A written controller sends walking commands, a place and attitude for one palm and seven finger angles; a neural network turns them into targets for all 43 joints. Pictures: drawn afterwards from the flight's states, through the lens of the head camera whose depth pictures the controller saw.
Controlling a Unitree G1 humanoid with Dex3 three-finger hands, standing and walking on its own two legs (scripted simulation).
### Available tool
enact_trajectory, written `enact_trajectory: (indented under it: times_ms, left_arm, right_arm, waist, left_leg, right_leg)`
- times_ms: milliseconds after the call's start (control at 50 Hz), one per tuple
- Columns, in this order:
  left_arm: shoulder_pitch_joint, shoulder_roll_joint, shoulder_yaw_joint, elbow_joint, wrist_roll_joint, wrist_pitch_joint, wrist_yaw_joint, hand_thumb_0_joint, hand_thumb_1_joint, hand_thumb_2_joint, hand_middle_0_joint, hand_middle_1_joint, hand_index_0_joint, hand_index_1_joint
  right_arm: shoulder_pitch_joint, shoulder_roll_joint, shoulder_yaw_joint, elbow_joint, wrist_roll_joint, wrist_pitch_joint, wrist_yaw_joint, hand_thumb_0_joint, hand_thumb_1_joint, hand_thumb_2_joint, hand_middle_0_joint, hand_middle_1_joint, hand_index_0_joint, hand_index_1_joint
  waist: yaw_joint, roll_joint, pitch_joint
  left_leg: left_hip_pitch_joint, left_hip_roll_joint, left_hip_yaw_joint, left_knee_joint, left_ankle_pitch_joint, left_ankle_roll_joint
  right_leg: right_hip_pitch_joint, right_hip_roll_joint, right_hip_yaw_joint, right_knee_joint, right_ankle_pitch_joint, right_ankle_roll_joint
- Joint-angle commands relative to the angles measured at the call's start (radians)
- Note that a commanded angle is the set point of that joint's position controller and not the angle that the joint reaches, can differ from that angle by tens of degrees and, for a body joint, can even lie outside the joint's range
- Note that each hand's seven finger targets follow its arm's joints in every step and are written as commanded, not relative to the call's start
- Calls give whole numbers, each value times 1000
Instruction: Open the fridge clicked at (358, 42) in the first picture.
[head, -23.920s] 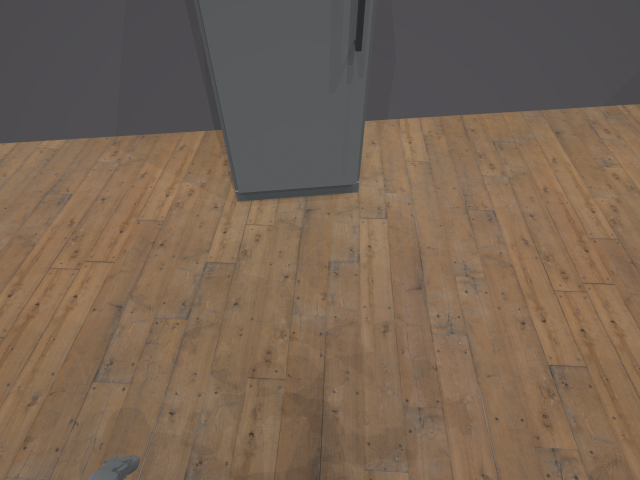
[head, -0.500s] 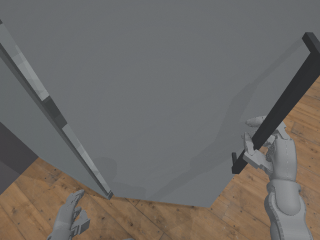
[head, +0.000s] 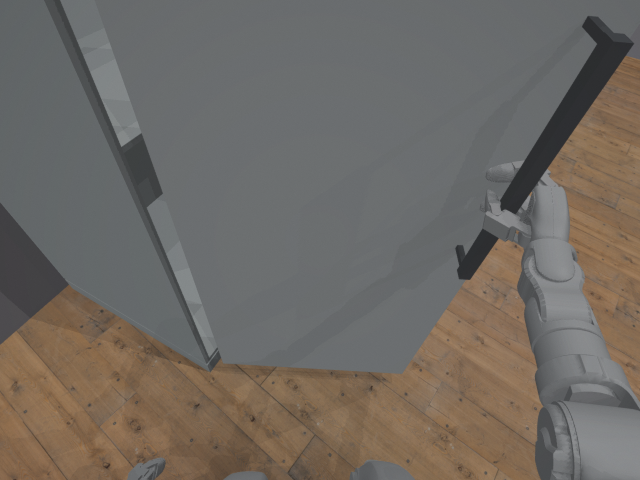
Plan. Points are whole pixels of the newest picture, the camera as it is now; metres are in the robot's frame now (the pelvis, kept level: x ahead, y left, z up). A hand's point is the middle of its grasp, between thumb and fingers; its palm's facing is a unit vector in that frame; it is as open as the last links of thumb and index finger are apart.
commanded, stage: stop walking and hold the door back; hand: right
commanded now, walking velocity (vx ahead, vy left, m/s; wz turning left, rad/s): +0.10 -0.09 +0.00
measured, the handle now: (512, 181) +0.46 -0.20 +0.14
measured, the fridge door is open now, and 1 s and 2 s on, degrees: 64 67 64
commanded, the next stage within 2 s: loosen the grip on the handle in 0.60 s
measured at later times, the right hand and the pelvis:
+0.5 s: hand (495, 222) +0.42 -0.19 +0.11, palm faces +0.04 +0.98 -0.18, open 5.6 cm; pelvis +0.03 -0.05 +0.00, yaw +5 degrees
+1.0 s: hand (504, 240) +0.39 -0.19 +0.11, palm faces +0.05 +0.98 -0.20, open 10.6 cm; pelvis -0.02 -0.04 -0.01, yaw +4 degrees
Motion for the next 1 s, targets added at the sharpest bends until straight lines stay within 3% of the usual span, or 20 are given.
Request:
enact_trajectory:
  times_ms: [0, 180, 260, 300, 340, 380, 420, 460, 520, 580, 660, 680, 700, 720, 740, 760, 780, 860, 920, 980]
  left_arm:
    - [-39, 143, 46, -124, 13, -76, 9, 0, 900, 900, -200, -300, -200, -300]
    - [-47, 151, 68, -193, 19, -92, 4, 0, 900, 900, -200, -300, -200, -300]
    - [-83, 165, 73, -258, 3, -87, -15, 0, 900, 900, -200, -300, -200, -300]
    - [-98, 143, 61, -242, 26, -86, -20, 0, 900, 900, -200, -300, -200, -300]
    - [-82, 146, 65, -243, 28, -92, -28, 0, 900, 900, -200, -300, -200, -300]
    - [-69, 156, 73, -254, 25, -90, -30, 0, 900, 900, -200, -300, -200, -300]
    - [-83, 119, 53, -277, 19, -89, -29, 0, 900, 900, -200, -300, -200, -300]
    - [-76, 124, 56, -260, 15, -81, -19, 0, 900, 900, -200, -300, -200, -300]
    - [-100, 101, 40, -254, 18, -67, -6, 0, 900, 900, -200, -300, -200, -300]
    - [-109, 109, 39, -235, 20, -58, 6, 0, 900, 900, -200, -300, -200, -300]
    - [-124, 117, 36, -220, 19, -46, 14, 0, 900, 900, -200, -300, -200, -300]
    - [-112, 131, 124, -273, 37, -68, -34, 0, 900, 900, -200, -300, -200, -300]
    - [-98, 114, 66, -231, 23, -133, -45, 0, 900, 900, -200, -300, -200, -300]
    - [-38, 151, 97, -209, -14, -132, -46, 0, 900, 900, -200, -300, -200, -300]
    - [-32, 132, 86, -217, 2, -117, -55, 0, 900, 900, -200, -300, -200, -300]
    - [-44, 142, 84, -218, 6, -114, -65, 0, 900, 900, -200, -300, -200, -300]
    - [-51, 149, 80, -223, 16, -113, -69, 0, 900, 900, -200, -300, -200, -300]
    - [-59, 149, 69, -244, 5, -117, -75, 0, 900, 900, -200, -300, -200, -300]
    - [-75, 160, 65, -268, 1, -127, -67, 0, 900, 900, -200, -300, -200, -300]
    - [-56, 168, 61, -259, -7, -136, -53, 0, 900, 900, -200, -300, -200, -300]
  right_arm:
    - [-407, -338, -149, -106, -8, -90, -18, 0, -900, -900, 450, 1400, 450, 1400]
    - [-140, -320, -192, -402, 16, -113, -20, 0, -900, -900, 450, 1400, 450, 1400]
    - [-51, -177, -93, -635, 29, -136, 1, 0, -900, -900, 450, 1400, 450, 1400]
    - [-34, -177, -83, -656, 8, -138, 0, 0, -900, -900, 450, 1400, 450, 1400]
    - [-24, -154, -62, -729, -3, -140, -5, 0, -900, -900, 450, 1400, 450, 1400]
    - [114, -204, -125, -797, -5, -137, -14, 0, -900, -900, 450, 1400, 450, 1400]
    - [144, -138, -59, -864, 0, -131, -11, 0, -900, -900, 450, 1400, 450, 1400]
    - [169, -186, -108, -819, 16, -110, -23, 0, -900, -900, 450, 1400, 450, 1400]
    - [93, -162, -82, -797, 20, -98, -27, 0, -900, -900, 450, 1400, 450, 1400]
    - [35, -152, -62, -729, 21, -87, -27, 0, -900, -900, 450, 1400, 450, 1400]
    - [-18, -142, -33, -625, 20, -79, -26, 0, -900, -900, 450, 1400, 450, 1400]
    - [-556, -604, -384, -793, -103, -97, -7, 0, -900, -900, 450, 1400, 450, 1400]
    - [-272, -151, -56, -360, -83, -16, 62, 0, -779, -842, 450, 1400, 450, 1400]
    - [-110, -174, -151, -505, -9, -31, 74, 0, -658, -783, 450, 1400, 450, 1400]
    - [-23, -48, -55, -545, 11, -41, 106, 0, -538, -725, 450, 1400, 450, 1400]
    - [3, -70, -98, -491, 46, -45, 116, 0, -417, -667, 450, 1400, 450, 1400]
    - [-43, -153, -155, -545, 67, -69, 108, 0, -296, -608, 450, 1400, 450, 1400]
    - [-179, -93, -14, -450, -11, -170, 71, 0, 188, -375, 450, 1400, 450, 1400]
    - [-214, -127, 4, -393, -29, -240, 55, 0, 550, -200, 423, 1367, 423, 1367]
    - [-321, -156, 16, -373, -5, -271, 71, 0, 550, -200, 383, 1317, 383, 1317]
  waist:
    - [-25, 204, -307]
    - [-26, 194, -359]
    - [-28, -89, -382]
    - [-21, -232, -318]
    - [-21, -203, -312]
    - [-16, -133, -390]
    - [2, -60, -453]
    - [3, 42, -449]
    - [-1, 127, -452]
    - [-3, 59, -430]
    - [-9, 35, -352]
    - [-76, 231, -250]
    - [55, 174, -557]
    - [-7, 32, -585]
    - [-17, -59, -635]
    - [-49, -219, -594]
    - [-46, -184, -549]
    - [40, 81, -262]
    - [28, 116, -261]
    - [42, 105, -316]
  left_leg:
    - [232, 295, -272, -269, 47, 92]
    - [209, 196, -150, -180, 160, 33]
    - [79, 5, -48, 18, 46, -61]
    - [22, -1, -34, 74, -152, -65]
    - [54, 9, -31, -14, -106, -55]
    - [144, 39, -59, -117, 216, -42]
    - [252, 110, -108, -85, 532, -24]
    - [263, 116, -111, -45, 639, -26]
    - [213, 128, -125, -55, 631, -33]
    - [121, 93, -95, -66, 473, -53]
    - [76, 75, -110, -126, 234, -55]
    - [60, 94, -185, -219, 420, -44]
    - [91, -13, -17, 27, 582, -3]
    - [-39, -3, 2, 9, 408, -29]
    - [-76, -7, -1, -2, 321, -41]
    - [-109, 8, -21, -37, 209, -31]
    - [-89, 0, -18, -59, 181, -25]
    - [-181, -7, -22, -77, -31, -29]
    - [-220, -1, -58, -90, -216, -33]
    - [-211, 2, -94, -104, -293, -37]
  right_leg:
    - [-121, -53, 1, 5, 82, 10]
    - [213, -21, -112, -535, 286, 15]
    - [338, -253, 155, -615, 596, -104]
    - [279, -311, 205, -650, 604, -150]
    - [272, -277, 123, -578, 633, -122]
    - [309, -209, 39, -459, 731, -63]
    - [262, -150, -35, -428, 690, -14]
    - [248, -143, -52, -440, 662, 0]
    - [280, -137, -48, -449, 606, -7]
    - [348, -169, -26, -485, 651, -25]
    - [280, -167, -4, -531, 455, -32]
    - [209, -134, -41, -465, 448, -45]
    - [344, -37, -10, -615, 744, -29]
    - [447, -75, 9, -498, 910, 9]
    - [505, -88, 28, -470, 945, 41]
    - [541, -77, 12, -466, 866, 55]
    - [484, -65, 8, -480, 675, 48]
    - [158, -44, -4, -503, 138, -14]
    - [82, -23, -22, -500, -38, -24]
    - [62, -4, -39, -468, -59, -26]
